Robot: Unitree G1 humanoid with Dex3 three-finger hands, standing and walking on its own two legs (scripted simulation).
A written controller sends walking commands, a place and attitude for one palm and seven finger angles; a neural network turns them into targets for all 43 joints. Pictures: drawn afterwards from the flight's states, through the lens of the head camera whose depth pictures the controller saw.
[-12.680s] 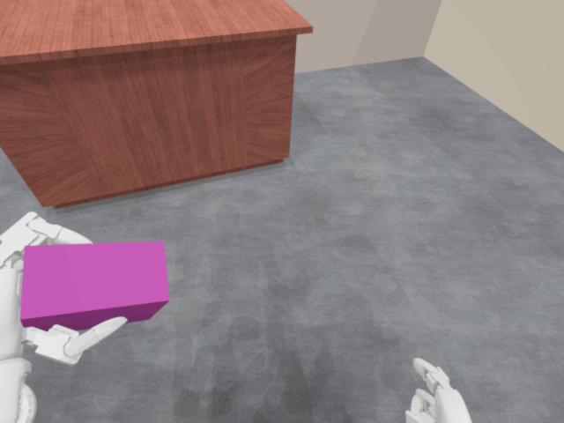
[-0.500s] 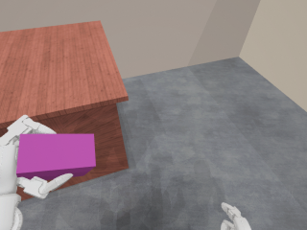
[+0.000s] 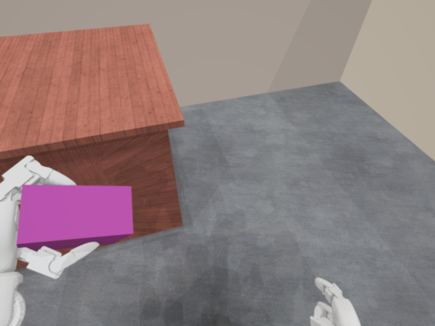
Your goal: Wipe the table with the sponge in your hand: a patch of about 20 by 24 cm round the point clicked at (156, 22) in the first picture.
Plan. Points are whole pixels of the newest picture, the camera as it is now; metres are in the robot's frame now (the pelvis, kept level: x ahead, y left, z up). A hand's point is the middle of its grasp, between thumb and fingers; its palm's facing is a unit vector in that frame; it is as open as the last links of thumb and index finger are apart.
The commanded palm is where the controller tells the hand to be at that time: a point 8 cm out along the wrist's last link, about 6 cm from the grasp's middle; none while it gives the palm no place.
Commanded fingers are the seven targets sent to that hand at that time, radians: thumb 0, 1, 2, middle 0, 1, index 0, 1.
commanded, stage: come to a stop and stand still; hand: left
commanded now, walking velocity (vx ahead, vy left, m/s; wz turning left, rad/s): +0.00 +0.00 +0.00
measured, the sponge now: (92, 218) +0.23 +0.19 +0.15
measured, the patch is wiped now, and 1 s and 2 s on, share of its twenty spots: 0.00 0.00 0.00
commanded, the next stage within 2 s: look again from close up in 0.64 s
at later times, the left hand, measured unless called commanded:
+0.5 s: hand (92, 249) +0.17 +0.16 +0.18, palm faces +0.31 -0.79 -0.53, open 10.5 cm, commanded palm +0.10 +0.23 +0.18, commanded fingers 0.00 0.10 1.30 -1.20 -1.60 -1.20 -1.60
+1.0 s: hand (24, 259) +0.16 +0.24 +0.17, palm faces +0.35 -0.87 -0.35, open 10.5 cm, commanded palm +0.10 +0.29 +0.18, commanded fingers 0.00 0.10 1.30 -1.20 -1.60 -1.20 -1.60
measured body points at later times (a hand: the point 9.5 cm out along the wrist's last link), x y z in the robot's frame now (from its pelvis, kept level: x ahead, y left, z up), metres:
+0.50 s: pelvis -0.05 -0.06 +0.01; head -0.01 -0.09 +0.46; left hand +0.15 +0.20 +0.21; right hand +0.10 -0.30 -0.10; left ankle -0.07 +0.10 -0.66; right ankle -0.05 -0.10 -0.73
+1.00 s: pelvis -0.06 +0.01 +0.00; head -0.04 +0.03 +0.45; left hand +0.14 +0.29 +0.18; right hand +0.13 -0.22 -0.05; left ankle -0.07 +0.09 -0.73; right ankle -0.05 -0.10 -0.73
